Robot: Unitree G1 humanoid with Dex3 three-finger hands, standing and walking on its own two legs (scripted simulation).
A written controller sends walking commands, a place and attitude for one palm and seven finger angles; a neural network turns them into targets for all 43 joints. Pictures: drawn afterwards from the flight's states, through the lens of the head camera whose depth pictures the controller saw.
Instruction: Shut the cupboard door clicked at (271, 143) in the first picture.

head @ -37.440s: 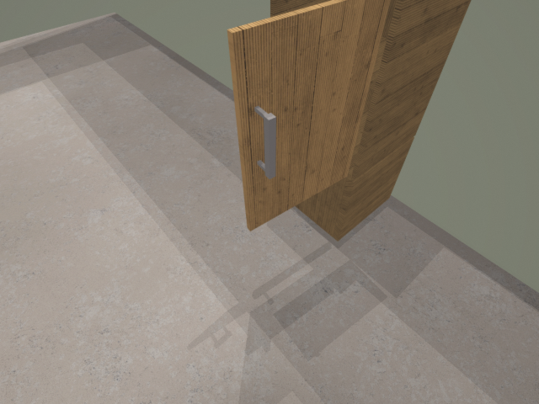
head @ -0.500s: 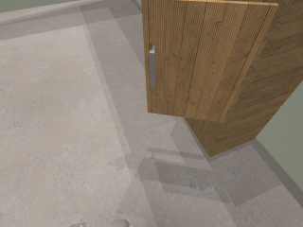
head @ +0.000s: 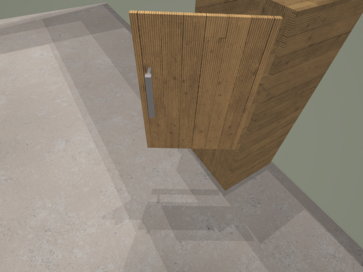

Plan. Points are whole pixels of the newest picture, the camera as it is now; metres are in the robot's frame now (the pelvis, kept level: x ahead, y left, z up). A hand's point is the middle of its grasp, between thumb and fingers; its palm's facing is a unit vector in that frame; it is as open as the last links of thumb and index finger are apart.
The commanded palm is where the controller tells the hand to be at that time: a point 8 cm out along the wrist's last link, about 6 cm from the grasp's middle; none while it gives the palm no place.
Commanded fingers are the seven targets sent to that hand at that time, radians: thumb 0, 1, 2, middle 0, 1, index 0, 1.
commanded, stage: take the last steps up to it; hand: left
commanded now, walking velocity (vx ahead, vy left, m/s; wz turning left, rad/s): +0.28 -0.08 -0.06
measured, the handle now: (150, 93) +0.66 +0.13 -0.01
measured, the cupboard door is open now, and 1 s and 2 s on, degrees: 58 58 58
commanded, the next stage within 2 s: come to a stop and stand still in 0.44 s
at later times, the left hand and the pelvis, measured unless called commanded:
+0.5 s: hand out of the picture +0.09 +0.10 -0.19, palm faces +0.08 -0.99 -0.13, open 7.4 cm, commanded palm none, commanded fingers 0.00 0.90 0.90 -0.20 -0.30 -0.20 -0.30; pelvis +0.14 -0.05 -0.01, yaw +1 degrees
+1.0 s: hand (146, 240) +0.24 +0.10 -0.18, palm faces +0.03 -0.97 -0.23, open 7.4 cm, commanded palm none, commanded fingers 0.00 0.90 0.90 -0.20 -0.30 -0.20 -0.30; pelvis +0.20 -0.08 -0.01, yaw +0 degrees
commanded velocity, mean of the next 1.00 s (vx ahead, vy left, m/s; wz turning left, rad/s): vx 0.02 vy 0.00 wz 0.00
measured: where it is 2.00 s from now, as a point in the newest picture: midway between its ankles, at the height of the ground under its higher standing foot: outside the picture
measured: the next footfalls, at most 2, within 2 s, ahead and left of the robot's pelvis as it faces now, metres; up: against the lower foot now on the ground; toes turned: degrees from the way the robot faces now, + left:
right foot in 0.10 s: +0.08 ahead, -0.15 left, +0.00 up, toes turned -5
left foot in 0.52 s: +0.27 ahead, +0.05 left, +0.00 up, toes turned +7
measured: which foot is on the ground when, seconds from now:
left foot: down 0.00-0.10, up 0.12-0.50, down 0.52-0.88, up 0.90-1.00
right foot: up 0.00-0.08, down 0.10-0.54, up 0.56-0.80, down 0.82-1.00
